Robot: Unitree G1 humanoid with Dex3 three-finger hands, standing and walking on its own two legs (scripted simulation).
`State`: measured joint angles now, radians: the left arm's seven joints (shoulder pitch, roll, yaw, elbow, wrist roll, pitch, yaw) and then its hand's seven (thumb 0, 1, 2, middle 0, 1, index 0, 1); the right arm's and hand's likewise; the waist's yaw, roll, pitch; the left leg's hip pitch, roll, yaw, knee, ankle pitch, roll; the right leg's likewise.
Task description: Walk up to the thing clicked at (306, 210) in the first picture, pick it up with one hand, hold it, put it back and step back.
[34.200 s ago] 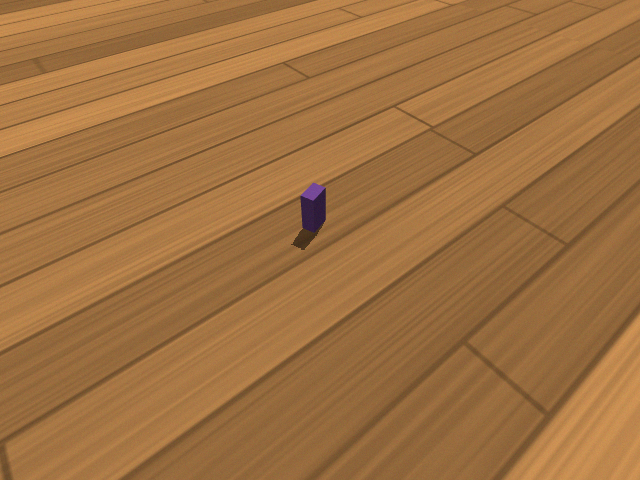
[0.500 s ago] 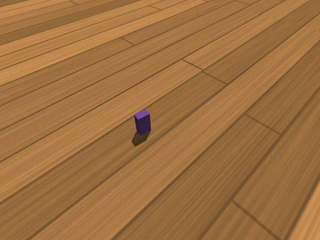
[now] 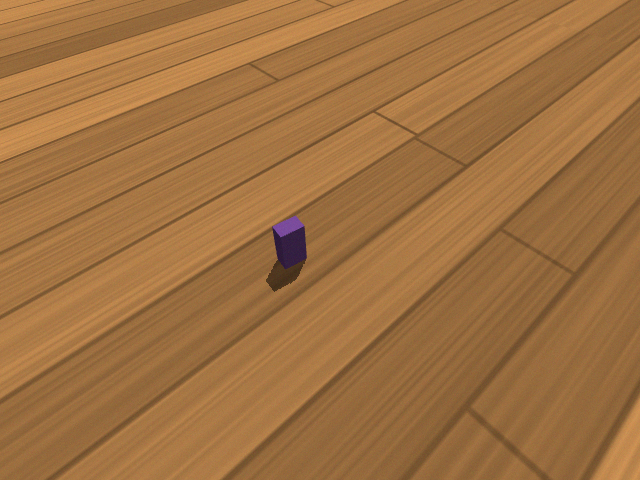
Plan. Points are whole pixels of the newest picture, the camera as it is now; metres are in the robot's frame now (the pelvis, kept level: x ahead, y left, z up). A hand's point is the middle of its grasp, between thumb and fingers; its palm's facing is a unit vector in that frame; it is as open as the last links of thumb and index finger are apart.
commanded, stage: step back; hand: left
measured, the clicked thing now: (290, 243) +1.01 +0.20 -0.66
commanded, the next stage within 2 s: stand in 0.30 s
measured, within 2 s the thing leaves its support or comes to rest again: neither
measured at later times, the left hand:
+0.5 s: hand out of the picture +0.12 +0.27 -0.13, palm faces -0.05 -0.94 -0.33, open 7.4 cm
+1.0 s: hand out of the picture +0.09 +0.27 -0.14, palm faces -0.08 -0.94 -0.33, open 7.4 cm
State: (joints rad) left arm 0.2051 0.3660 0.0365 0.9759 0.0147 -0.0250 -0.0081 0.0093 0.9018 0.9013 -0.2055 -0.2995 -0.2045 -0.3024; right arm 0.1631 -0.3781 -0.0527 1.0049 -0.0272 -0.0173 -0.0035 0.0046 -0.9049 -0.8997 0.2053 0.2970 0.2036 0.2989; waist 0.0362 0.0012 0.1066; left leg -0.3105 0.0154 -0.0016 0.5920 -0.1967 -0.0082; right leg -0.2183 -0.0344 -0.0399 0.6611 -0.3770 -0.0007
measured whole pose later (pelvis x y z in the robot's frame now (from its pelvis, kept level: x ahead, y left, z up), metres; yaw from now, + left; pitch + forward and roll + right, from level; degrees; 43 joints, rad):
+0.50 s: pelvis +0.02 +0.02 +0.02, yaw -3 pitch -3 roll +0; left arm 0.09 0.36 0.00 1.11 0.01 -0.02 -0.01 0.01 0.91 0.90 -0.20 -0.30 -0.20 -0.30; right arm 0.03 -0.33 -0.01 1.12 -0.01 -0.02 0.01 0.00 -0.90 -0.90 0.21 0.30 0.21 0.30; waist 0.01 0.00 0.06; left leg -0.18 0.02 0.05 0.39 -0.15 0.00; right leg -0.07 -0.03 0.01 0.37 -0.24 0.03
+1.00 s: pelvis +0.01 +0.03 +0.02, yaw -3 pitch -3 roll +0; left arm 0.13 0.36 -0.01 1.14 0.01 -0.02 -0.01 0.01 0.91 0.90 -0.20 -0.30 -0.20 -0.30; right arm 0.10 -0.34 -0.01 1.17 -0.01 -0.01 0.02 0.00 -0.90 -0.90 0.21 0.30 0.20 0.30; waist -0.01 -0.01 0.05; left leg -0.17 0.01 0.05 0.34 -0.11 0.01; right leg -0.07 -0.04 0.01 0.33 -0.21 0.04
